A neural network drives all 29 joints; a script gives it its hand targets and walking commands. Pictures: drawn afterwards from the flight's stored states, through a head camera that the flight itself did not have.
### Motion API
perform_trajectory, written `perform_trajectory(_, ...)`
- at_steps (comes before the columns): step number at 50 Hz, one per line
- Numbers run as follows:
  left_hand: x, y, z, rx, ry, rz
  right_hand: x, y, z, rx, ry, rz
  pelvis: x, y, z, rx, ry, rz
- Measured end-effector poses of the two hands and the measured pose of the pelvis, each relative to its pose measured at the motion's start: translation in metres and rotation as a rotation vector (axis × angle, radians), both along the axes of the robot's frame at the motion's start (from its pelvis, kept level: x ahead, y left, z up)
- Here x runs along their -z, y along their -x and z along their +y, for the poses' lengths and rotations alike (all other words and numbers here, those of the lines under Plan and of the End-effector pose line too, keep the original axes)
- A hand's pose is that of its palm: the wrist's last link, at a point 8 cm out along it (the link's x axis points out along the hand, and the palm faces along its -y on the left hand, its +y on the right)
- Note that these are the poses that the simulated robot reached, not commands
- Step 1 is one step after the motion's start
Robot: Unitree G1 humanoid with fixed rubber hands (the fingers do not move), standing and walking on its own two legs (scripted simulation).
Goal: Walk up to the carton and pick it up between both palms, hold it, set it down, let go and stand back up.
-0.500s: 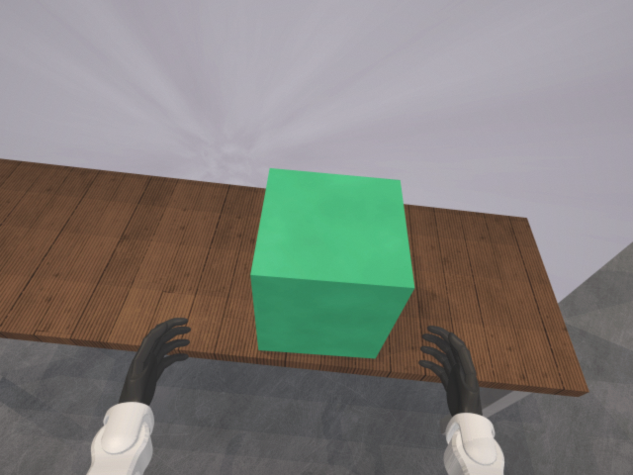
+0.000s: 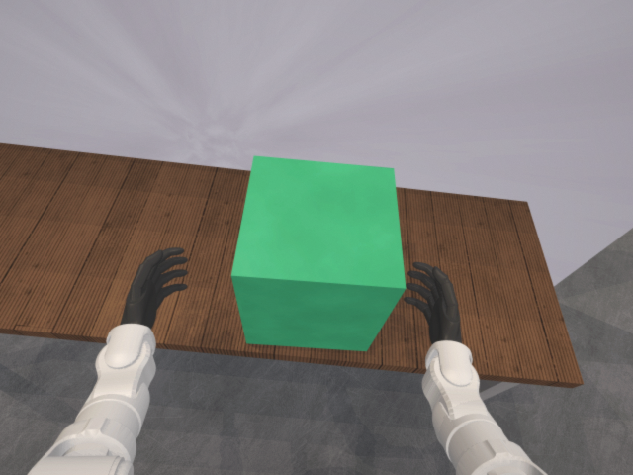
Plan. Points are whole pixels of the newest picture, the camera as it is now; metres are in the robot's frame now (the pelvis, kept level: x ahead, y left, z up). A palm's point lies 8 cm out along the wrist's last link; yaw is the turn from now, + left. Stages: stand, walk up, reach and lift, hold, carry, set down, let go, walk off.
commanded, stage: reach and lift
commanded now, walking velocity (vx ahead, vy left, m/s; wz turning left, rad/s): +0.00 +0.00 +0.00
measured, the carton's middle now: (315, 262) +0.44 +0.02 -0.07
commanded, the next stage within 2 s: none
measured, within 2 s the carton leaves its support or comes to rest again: neither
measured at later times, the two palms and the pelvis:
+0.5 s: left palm (157, 254) +0.39 +0.24 +0.00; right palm (443, 275) +0.39 -0.15 +0.01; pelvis +0.00 +0.00 +0.00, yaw +1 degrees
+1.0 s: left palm (184, 230) +0.43 +0.21 +0.01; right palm (453, 260) +0.41 -0.17 +0.01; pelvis -0.02 +0.00 +0.00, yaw +1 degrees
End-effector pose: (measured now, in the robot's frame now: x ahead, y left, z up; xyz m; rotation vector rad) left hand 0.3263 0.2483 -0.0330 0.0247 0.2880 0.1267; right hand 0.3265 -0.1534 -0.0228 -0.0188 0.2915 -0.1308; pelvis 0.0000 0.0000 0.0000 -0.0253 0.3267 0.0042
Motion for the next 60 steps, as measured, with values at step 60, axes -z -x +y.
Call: perform_trajectory(60,-0.032,-0.108,-0.041,0.078,0.003,0.015,-0.025,-0.088,-0.017,0.083,0.014,0.025,0.005,0.021,-0.004,-0.029,0.006,0.227)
